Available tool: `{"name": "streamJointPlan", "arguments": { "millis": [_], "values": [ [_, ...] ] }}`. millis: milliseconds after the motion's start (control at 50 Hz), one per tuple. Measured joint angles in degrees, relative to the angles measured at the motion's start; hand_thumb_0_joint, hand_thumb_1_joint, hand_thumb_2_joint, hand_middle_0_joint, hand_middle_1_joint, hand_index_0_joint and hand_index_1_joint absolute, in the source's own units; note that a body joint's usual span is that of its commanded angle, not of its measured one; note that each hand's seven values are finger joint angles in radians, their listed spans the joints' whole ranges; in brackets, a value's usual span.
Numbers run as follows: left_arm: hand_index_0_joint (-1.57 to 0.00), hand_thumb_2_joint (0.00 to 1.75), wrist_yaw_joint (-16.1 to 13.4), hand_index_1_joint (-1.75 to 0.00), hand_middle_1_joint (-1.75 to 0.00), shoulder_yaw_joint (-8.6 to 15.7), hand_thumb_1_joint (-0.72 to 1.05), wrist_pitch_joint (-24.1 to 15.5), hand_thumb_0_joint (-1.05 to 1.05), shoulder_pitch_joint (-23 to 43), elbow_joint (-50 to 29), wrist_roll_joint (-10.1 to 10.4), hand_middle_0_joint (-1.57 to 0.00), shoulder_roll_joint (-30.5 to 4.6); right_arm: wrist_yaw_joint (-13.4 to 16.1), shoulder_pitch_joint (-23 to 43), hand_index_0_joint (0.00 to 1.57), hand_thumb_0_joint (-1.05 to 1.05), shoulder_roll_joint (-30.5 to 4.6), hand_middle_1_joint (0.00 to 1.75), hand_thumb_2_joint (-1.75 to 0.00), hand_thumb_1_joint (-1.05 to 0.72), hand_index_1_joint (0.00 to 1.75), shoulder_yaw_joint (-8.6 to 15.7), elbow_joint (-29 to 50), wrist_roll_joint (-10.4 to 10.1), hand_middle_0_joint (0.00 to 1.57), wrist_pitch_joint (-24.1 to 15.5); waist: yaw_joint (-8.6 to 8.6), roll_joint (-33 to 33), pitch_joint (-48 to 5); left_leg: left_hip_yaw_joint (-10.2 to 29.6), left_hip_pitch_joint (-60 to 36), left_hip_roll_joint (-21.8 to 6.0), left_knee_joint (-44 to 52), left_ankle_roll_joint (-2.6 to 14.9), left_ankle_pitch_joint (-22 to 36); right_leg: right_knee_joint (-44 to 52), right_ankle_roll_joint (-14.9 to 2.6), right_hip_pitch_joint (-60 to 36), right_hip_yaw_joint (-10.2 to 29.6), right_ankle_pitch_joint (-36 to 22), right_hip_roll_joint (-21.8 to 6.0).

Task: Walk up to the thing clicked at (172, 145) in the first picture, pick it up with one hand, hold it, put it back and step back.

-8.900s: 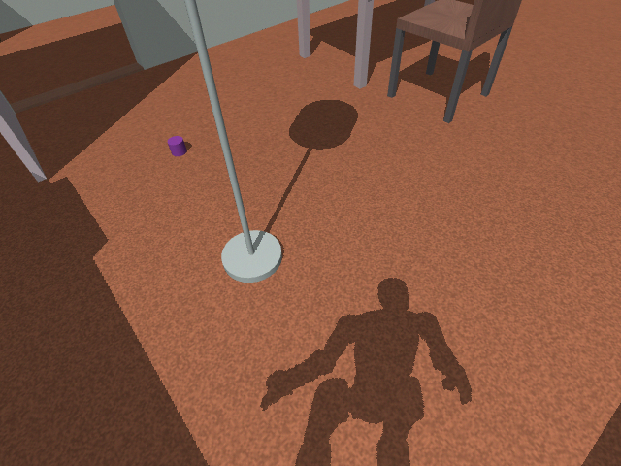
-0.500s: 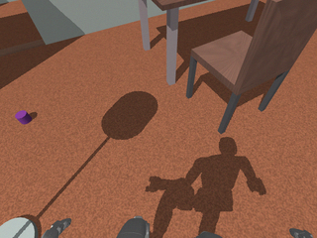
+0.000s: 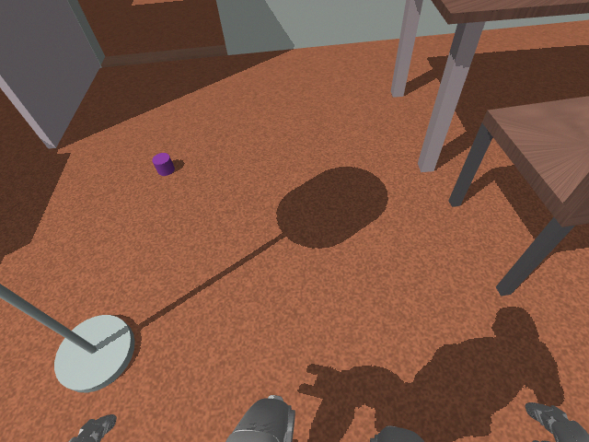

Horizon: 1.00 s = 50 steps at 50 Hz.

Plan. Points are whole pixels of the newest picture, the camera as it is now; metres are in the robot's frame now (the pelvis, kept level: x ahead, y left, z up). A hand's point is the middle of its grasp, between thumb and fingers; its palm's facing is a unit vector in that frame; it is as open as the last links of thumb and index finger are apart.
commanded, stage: walk up
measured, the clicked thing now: (163, 164) +1.37 +0.72 -0.70
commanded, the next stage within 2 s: stand in 1.26 s
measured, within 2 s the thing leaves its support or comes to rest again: neither
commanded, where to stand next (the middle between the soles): +0.10 +0.04 m, yaw +18 degrees
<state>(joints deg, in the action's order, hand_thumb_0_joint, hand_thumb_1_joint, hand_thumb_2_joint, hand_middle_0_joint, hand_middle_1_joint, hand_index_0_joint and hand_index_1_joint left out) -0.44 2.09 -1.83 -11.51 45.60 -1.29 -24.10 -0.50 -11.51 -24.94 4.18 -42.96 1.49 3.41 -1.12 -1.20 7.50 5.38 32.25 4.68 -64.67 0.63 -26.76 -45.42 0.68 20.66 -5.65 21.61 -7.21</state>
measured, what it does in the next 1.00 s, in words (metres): steps on the spot, turning left: left foot, then right foot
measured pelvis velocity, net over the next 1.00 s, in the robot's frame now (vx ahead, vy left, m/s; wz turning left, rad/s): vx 0.02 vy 0.03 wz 0.37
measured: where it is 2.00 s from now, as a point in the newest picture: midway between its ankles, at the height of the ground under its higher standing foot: outside the picture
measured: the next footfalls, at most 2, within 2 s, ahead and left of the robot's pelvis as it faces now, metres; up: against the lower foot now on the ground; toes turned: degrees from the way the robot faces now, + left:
left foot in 0.20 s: +0.05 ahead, +0.16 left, +0.00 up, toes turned +15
right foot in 0.46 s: +0.12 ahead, -0.09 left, +0.00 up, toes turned +16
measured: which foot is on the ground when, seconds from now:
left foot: up 0.00-0.18, down 0.20-1.00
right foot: down 0.00-0.22, up 0.24-0.44, down 0.46-1.00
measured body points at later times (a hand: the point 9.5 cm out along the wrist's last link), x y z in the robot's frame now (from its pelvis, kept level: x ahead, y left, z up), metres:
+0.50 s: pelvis +0.01 +0.03 -0.01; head +0.04 +0.04 +0.44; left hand +0.00 +0.36 -0.12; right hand +0.17 -0.27 -0.11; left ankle +0.03 +0.16 -0.71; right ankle +0.08 -0.10 -0.71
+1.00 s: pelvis +0.02 +0.03 +0.02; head +0.04 +0.05 +0.47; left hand +0.00 +0.36 -0.11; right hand +0.24 -0.20 -0.09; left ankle +0.01 +0.15 -0.71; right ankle +0.08 -0.10 -0.71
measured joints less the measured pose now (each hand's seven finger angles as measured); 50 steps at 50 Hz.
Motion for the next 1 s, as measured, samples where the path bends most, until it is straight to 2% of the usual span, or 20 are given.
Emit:
{"name": "streamJointPlan", "arguments": {
  "millis": [60,140,180,220,260,300,420,460,480,500,540,580,640,660,680,740,760,800,860,1000],
  "values": [
    [-0.21,0.9,0.1,-0.3,-0.3,0.2,0.9,-0.2,0.0,-0.8,0.4,-0.6,-0.2,0.2,-1.5,-0.3,0.21,0.01,-0.5,0.3,-0.9,-0.9,0.3,0.5,-0.6,-0.1,0.2,-0.5,-0.46,-0.2,-0.2,-2.5,0.0,-3.0,0.5,-0.67,2.9,3.2,0.2,-2.0,-1.6,-1.4,-1.8],
    [-0.21,0.9,0.9,-0.3,-0.3,1.1,0.9,0.2,0.0,-2.3,0.3,-1.3,-0.21,-1.9,-2.7,-1.2,0.21,0.01,-0.7,0.3,-0.9,-0.9,0.3,0.9,-2.4,-0.5,0.2,-1.0,-0.96,0.9,-1.0,-4.5,-4.5,-5.7,11.9,-1.11,2.6,3.6,0.37,-2.5,-3.6,-1.2,-4.1],
    [-0.21,0.9,1.3,-0.3,-0.3,1.5,0.9,0.9,0.0,-2.8,0.3,-1.1,-0.21,-3.2,-2.5,-2.0,0.21,0.01,-0.8,0.3,-0.9,-0.9,0.3,0.9,-3.6,-0.8,0.2,-1.5,-1.31,1.9,-1.6,-5.6,-8.5,-5.6,19.2,-1.03,4.5,1.6,0.76,-1.8,-4.1,0.1,-5.5],
    [-0.21,0.9,1.3,-0.3,-0.3,1.9,0.9,1.8,0.0,-3.0,0.7,-0.6,-0.2,-4.4,-1.6,-2.3,0.21,0.0,-0.6,0.3,-0.9,-0.9,0.3,1.0,-4.8,-0.6,0.2,-2.6,-1.46,4.0,-1.6,-6.3,-10.5,-3.5,22.3,-0.82,8.1,-3.3,-0.35,0.0,-2.5,3.6,-7.6],
    [-0.21,0.9,0.9,-0.3,-0.3,2.2,0.9,3.0,0.0,-2.7,2.4,-0.1,-0.2,-4.3,-0.8,-2.8,0.21,0.0,-0.4,0.3,-0.9,-0.9,0.3,0.4,-5.2,-0.3,0.2,-3.3,-0.9,4.3,-1.9,-5.6,-9.2,-2.8,19.8,0.0,7.1,-8.8,-0.72,2.5,1.7,8.8,-4.5],
    [-0.21,0.9,0.8,-0.3,-0.3,1.9,0.91,3.3,0.0,-2.2,3.6,0.4,-0.2,-4.2,-0.1,-3.2,0.21,0.0,0.2,0.3,-0.9,-0.9,0.3,-0.3,-5.5,-0.4,0.2,-3.7,-0.05,4.3,-1.9,-4.3,-9.0,-2.5,20.0,0.54,7.3,-12.7,-1.04,4.6,3.8,10.2,-1.4],
    [-0.2,0.9,1.3,-0.3,-0.29,1.5,0.91,2.4,0.0,-1.9,4.7,0.8,-0.2,-2.2,1.1,-3.0,0.21,0.01,1.0,0.3,-0.9,-0.9,0.3,-1.8,-5.8,-0.5,0.2,-4.1,1.08,3.2,-1.5,-1.1,-8.2,-2.1,19.6,-0.01,7.6,-6.8,-1.86,4.9,3.7,6.8,2.5],
    [-0.2,0.9,1.4,-0.3,-0.3,1.4,0.91,2.2,0.0,-1.9,5.1,0.7,-0.2,-1.5,1.2,-2.5,0.21,0.01,1.1,0.3,-0.9,-0.9,0.3,-2.2,-6.0,-0.7,0.2,-3.8,0.89,2.6,-1.6,-0.1,-7.2,-2.1,18.1,-0.48,6.9,-1.2,-2.14,2.5,3.5,3.0,3.7],
    [-0.2,0.9,1.3,-0.3,-0.3,1.4,0.91,2.1,0.0,-1.5,5.4,0.5,-0.2,-0.8,1.3,-2.0,0.21,0.01,1.0,0.3,-0.9,-0.9,0.3,-2.3,-6.2,-0.9,0.2,-3.6,0.71,1.6,-1.3,0.8,-6.9,-2.5,17.0,-0.78,6.4,0.0,-1.48,1.8,2.8,-0.1,4.4],
    [-0.2,0.9,1.3,-0.3,-0.3,1.1,0.91,2.0,0.0,-1.4,5.6,0.1,-0.2,-0.1,1.5,-1.6,0.21,0.01,1.1,0.3,-0.9,-0.9,0.3,-2.3,-6.6,-1.2,0.2,-3.3,0.57,0.7,-1.2,1.7,-6.7,-2.8,16.4,-0.34,6.0,0.3,-0.78,1.4,2.0,-0.8,4.8],
    [-0.2,0.9,1.7,-0.3,-0.3,0.6,0.91,2.1,0.0,-1.2,5.9,-0.3,-0.2,0.5,1.7,-0.8,0.21,0.01,1.9,0.3,-0.9,-0.9,0.3,-2.4,-7.5,-1.3,0.2,-3.0,-0.12,1.4,-1.6,0.9,-6.2,-2.1,13.9,0.63,-0.1,0.0,-0.62,1.4,1.7,-0.2,3.8],
    [-0.21,0.9,1.9,-0.3,-0.3,0.2,0.91,2.1,0.0,-0.6,6.3,-0.4,-0.2,1.4,1.5,-0.6,0.21,0.01,2.0,0.3,-0.9,-0.9,0.3,-2.4,-8.0,-1.4,0.2,-3.5,-0.44,1.8,-1.6,-1.6,-6.5,-2.1,12.5,0.96,-1.9,0.6,-0.5,0.6,1.2,-0.1,2.3],
    [-0.21,0.9,2.1,-0.3,-0.3,-0.5,0.91,1.9,0.0,-0.3,6.5,-0.3,-0.2,2.3,1.1,-0.6,0.21,0.01,1.3,0.3,-0.9,-0.9,0.3,-2.0,-8.9,-1.5,0.2,-4.8,-0.63,1.9,-2.0,-4.1,-10.5,-2.5,20.9,1.33,4.4,1.0,0.74,0.1,0.6,0.0,0.5],
    [-0.21,0.9,2.2,-0.3,-0.3,-0.7,0.9,1.9,0.0,0.0,6.7,-0.1,-0.2,2.2,1.2,-0.3,0.21,0.01,1.5,0.3,-0.9,-0.9,0.3,-1.9,-9.4,-1.3,0.2,-5.2,-0.7,2.6,-1.7,-4.5,-11.1,-1.7,22.3,1.22,7.1,0.4,1.06,0.2,0.9,0.4,-0.3],
    [-0.21,0.9,2.1,-0.3,-0.3,-0.7,0.9,2.1,0.0,0.2,7.0,0.2,-0.2,2.3,1.3,0.0,0.21,0.0,1.6,0.3,-0.9,-0.9,0.3,-1.9,-9.7,-1.0,0.2,-5.6,-0.87,3.1,-1.7,-4.8,-11.3,-1.3,22.5,1.24,7.5,0.0,0.8,0.3,1.5,0.4,-0.7],
    [-0.21,0.9,1.8,-0.3,-0.3,-0.7,0.91,2.8,0.0,1.0,8.1,0.9,-0.2,2.0,1.2,0.6,0.21,0.0,2.2,0.3,-0.9,-0.9,0.3,-2.5,-10.5,-0.8,0.2,-6.0,-0.49,2.8,-2.2,-3.6,-11.0,-1.5,22.1,1.47,7.0,0.2,-0.63,-0.1,3.6,6.0,1.9],
    [-0.21,0.9,1.7,-0.3,-0.3,-0.6,0.91,2.8,0.0,1.3,8.5,1.0,-0.2,1.7,1.2,0.9,0.21,0.0,2.4,0.3,-0.9,-0.9,0.3,-2.8,-10.8,-0.9,0.2,-6.0,-0.42,2.8,-2.2,-3.2,-11.1,-1.7,22.2,1.36,7.0,1.0,-0.88,-0.5,3.8,5.1,2.5],
    [-0.21,0.9,1.4,-0.3,-0.3,-0.5,0.91,2.2,0.0,1.9,9.4,1.2,-0.2,1.3,1.3,1.8,0.21,0.0,2.8,0.3,-0.9,-0.9,0.3,-3.3,-11.6,-1.2,0.2,-5.8,-0.33,2.5,-2.2,-2.3,-11.4,-2.1,22.4,0.94,7.1,4.5,-0.23,-2.1,3.5,-2.0,3.4],
    [-0.21,0.9,1.3,-0.3,-0.3,-0.9,0.91,1.6,0.0,2.6,10.7,1.1,-0.2,1.2,1.3,3.6,0.21,0.01,3.5,0.3,-0.9,-0.9,0.3,-3.8,-13.1,-1.7,0.2,-5.4,-0.28,2.1,-2.5,-1.5,-12.5,-2.5,24.3,0.43,8.0,7.4,1.31,-4.0,2.7,-2.5,3.8],
    [-0.2,0.9,1.6,-0.3,-0.3,-2.0,0.91,1.5,0.0,5.3,13.5,1.3,-0.2,1.5,0.8,7.0,0.21,0.0,4.4,0.3,-0.9,-0.9,0.3,-4.8,-16.4,-1.7,0.2,-5.4,-0.37,1.7,-3.3,-0.3,-15.3,-2.5,30.4,0.08,11.2,13.8,1.18,-7.3,1.4,-5.3,3.8]
  ]
}}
